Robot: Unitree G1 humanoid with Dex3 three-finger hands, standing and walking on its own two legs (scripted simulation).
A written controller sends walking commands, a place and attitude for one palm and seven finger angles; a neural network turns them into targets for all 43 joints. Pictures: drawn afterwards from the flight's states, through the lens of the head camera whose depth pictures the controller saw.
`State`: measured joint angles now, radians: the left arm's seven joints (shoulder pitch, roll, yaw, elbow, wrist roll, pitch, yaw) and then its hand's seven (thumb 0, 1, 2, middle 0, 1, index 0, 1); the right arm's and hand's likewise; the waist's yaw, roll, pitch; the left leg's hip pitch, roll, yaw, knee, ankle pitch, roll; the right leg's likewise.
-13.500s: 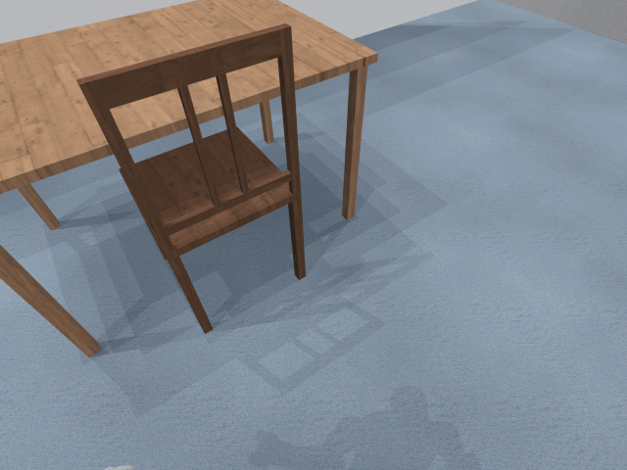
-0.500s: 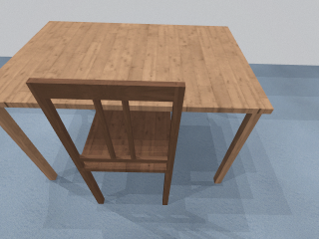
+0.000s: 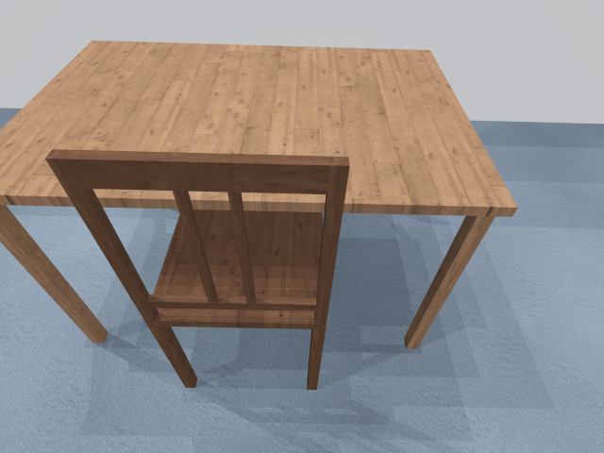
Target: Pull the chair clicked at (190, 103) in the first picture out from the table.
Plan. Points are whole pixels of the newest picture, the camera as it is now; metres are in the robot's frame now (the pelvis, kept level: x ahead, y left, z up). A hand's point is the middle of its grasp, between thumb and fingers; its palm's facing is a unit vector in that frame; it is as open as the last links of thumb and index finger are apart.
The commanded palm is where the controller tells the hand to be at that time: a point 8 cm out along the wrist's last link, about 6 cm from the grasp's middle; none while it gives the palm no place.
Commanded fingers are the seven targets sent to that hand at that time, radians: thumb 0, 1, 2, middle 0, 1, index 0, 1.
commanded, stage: raise the hand toward the chair's back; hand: left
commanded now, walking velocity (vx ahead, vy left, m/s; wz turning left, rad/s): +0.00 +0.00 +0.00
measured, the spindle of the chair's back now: (199, 252) +0.47 +0.23 -0.07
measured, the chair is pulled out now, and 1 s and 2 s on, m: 0.00 0.00 0.00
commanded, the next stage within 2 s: none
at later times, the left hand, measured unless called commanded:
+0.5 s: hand (204, 446) +0.15 +0.14 -0.07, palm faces -0.01 -1.00 +0.04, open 9.2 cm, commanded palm +0.12 +0.22 -0.07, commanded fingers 0.00 0.39 0.68 -0.15 -0.22 -0.15 -0.22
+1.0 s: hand (170, 426) +0.17 +0.19 -0.06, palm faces +0.07 -1.00 -0.05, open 13.6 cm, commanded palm +0.13 +0.24 -0.06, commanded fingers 0.00 -0.20 0.43 -0.09 -0.13 -0.09 -0.13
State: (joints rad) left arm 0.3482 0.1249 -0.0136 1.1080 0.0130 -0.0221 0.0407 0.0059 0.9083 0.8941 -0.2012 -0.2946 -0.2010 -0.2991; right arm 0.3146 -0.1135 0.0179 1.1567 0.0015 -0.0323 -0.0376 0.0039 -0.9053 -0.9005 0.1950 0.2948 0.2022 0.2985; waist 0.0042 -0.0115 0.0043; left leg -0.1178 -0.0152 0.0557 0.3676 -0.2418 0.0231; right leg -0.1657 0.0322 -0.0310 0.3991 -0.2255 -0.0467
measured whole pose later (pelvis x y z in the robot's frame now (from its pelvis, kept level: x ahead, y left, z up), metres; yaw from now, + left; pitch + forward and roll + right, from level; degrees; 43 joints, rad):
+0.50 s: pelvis -0.05 +0.00 -0.10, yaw +2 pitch +13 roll +1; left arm 0.42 0.13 0.02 0.09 -0.16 -0.49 -0.22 0.01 0.62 0.77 -0.18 -0.25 -0.18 -0.25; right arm 0.11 -0.30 -0.08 0.46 0.01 -0.22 0.03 0.01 -0.91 -0.90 0.19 0.29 0.20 0.30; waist 0.01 -0.06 -0.17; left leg -0.86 -0.02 0.05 1.16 -0.53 0.04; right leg -0.90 -0.01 -0.06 1.18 -0.52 -0.06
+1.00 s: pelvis -0.05 +0.00 -0.10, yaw +3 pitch +16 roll -2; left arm 0.42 0.21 0.13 -0.06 -0.24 -0.37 -0.17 0.01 0.03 0.52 -0.12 -0.16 -0.12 -0.16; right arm 0.27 -0.23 0.00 0.57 0.02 -0.21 -0.04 0.02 -0.90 -0.90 0.20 0.30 0.21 0.30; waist -0.02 0.03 -0.15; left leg -0.94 0.00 -0.01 1.19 -0.53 0.02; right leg -0.93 0.01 -0.12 1.14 -0.49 -0.06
